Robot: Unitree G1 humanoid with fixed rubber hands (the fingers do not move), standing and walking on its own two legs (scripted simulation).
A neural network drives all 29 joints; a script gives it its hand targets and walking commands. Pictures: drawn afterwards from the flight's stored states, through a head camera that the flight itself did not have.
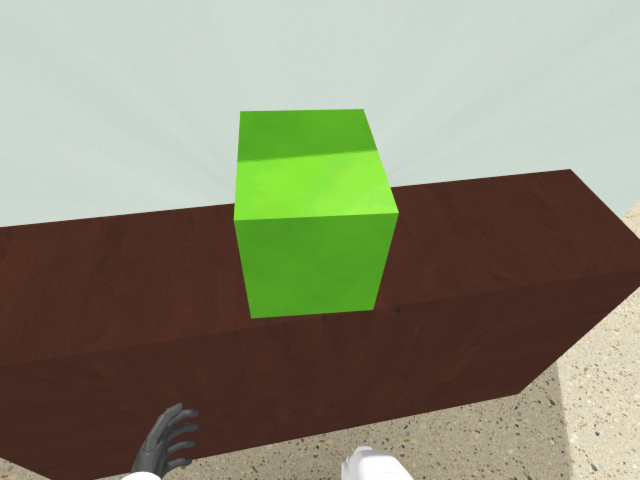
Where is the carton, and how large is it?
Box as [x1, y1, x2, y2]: [234, 109, 398, 318]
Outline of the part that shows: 363,109 240,111 234,224 251,318 365,310 373,308 398,211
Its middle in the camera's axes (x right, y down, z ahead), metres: -0.02 -0.04 +0.64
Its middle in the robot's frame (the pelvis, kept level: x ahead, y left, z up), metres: +0.50 -0.02 +0.03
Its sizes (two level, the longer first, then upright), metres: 0.247 0.202 0.227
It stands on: a pedestal, 0.67 m high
